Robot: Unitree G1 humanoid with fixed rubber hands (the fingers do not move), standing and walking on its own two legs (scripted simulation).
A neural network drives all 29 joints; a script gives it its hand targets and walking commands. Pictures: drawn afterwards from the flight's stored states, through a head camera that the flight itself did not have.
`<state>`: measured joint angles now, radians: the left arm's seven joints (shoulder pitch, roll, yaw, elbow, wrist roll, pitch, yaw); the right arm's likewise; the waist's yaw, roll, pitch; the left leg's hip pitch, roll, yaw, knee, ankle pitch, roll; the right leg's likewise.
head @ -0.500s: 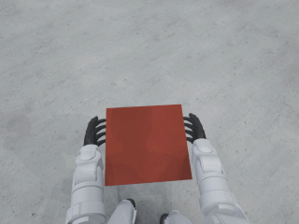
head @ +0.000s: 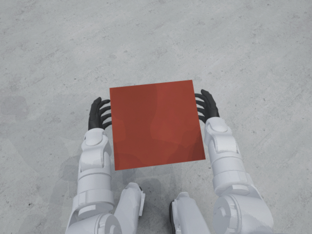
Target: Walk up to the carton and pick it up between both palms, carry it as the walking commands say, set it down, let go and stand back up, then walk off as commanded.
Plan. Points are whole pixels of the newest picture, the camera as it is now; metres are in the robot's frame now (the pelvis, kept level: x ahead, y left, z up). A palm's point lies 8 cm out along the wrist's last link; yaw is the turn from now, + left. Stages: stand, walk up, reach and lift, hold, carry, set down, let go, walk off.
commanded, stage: set down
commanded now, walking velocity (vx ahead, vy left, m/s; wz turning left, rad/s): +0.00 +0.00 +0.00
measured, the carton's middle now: (154, 130) +0.40 +0.04 -0.15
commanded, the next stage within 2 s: none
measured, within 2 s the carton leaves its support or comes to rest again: neither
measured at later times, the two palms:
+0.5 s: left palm (106, 128) +0.39 +0.19 -0.15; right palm (201, 119) +0.45 -0.11 -0.15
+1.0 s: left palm (111, 129) +0.42 +0.19 -0.23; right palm (194, 120) +0.48 -0.10 -0.23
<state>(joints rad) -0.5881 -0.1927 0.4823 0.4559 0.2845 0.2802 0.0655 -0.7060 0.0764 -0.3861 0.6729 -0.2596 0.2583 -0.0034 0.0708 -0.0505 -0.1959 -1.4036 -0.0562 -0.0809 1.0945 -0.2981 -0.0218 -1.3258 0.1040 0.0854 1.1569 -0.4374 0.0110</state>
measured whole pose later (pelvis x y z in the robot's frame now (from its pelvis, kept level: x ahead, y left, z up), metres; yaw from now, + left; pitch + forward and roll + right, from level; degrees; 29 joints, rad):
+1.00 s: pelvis -0.03 -0.01 -0.14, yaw -1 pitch +44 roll -1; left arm -0.95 -0.05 0.54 0.61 0.21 0.28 0.09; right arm -1.11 -0.07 -0.31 0.87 -0.17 0.25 -0.08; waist 0.10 -0.05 -0.11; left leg -1.98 -0.09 -0.10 1.62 -0.41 -0.08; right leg -1.91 0.17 0.06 1.70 -0.56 0.02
